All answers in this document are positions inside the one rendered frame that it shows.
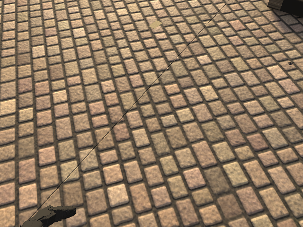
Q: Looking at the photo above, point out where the robot left hand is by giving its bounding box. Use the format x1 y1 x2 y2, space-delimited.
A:
20 205 77 227

